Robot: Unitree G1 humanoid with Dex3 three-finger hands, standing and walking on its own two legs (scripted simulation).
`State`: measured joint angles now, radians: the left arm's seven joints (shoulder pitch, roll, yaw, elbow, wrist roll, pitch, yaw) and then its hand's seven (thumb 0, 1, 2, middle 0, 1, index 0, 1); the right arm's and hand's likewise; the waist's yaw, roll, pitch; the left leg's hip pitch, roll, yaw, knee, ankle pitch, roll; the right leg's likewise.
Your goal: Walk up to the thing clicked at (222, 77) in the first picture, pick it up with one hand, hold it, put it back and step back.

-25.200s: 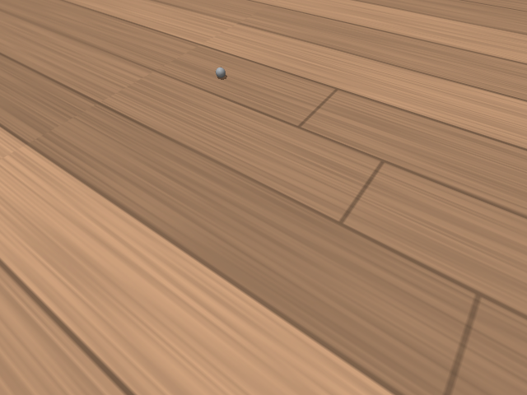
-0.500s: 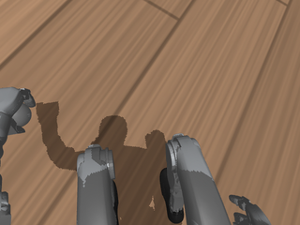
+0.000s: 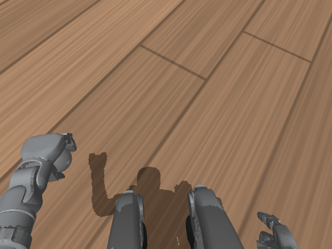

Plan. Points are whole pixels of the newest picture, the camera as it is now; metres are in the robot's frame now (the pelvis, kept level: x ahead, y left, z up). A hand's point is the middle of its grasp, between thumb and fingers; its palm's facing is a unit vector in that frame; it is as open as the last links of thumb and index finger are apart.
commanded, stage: lift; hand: left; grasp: from above
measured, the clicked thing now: (56, 159) +0.37 +0.29 -0.10
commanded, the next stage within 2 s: hold in 0.68 s
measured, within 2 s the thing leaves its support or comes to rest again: neither
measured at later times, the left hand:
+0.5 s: hand (43, 139) +0.36 +0.24 +0.05, palm faces -0.45 -0.08 -0.89, open 9.0 cm
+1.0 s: hand (35, 113) +0.38 +0.23 +0.12, palm faces -0.47 -0.08 -0.88, open 9.0 cm
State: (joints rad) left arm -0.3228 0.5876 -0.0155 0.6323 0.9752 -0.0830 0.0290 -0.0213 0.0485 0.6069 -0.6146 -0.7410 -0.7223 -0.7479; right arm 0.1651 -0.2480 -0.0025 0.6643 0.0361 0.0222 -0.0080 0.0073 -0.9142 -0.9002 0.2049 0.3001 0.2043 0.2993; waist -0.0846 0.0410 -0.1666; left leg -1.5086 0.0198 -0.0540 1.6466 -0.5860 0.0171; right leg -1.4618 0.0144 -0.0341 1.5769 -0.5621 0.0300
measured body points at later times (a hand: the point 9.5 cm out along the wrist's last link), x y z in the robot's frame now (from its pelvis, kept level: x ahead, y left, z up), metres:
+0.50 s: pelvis +0.04 +0.00 +0.13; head +0.10 +0.00 +0.58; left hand +0.38 +0.25 +0.11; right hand +0.13 -0.27 +0.01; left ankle +0.08 +0.11 -0.53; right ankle +0.09 -0.14 -0.53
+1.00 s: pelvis +0.08 +0.00 +0.18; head +0.11 -0.01 +0.63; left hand +0.40 +0.23 +0.17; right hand +0.18 -0.27 +0.06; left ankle +0.08 +0.11 -0.53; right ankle +0.09 -0.14 -0.53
